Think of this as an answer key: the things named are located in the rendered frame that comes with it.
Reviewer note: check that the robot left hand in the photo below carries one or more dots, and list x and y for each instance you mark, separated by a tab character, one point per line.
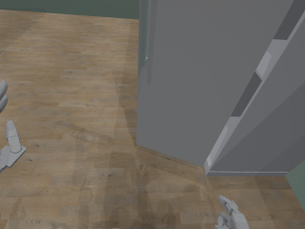
9	154

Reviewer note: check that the fridge door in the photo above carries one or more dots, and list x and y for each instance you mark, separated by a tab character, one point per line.
202	55

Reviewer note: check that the robot right hand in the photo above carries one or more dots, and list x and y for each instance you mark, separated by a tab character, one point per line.
237	219

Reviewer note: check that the handle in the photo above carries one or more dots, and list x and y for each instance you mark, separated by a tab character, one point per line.
144	32

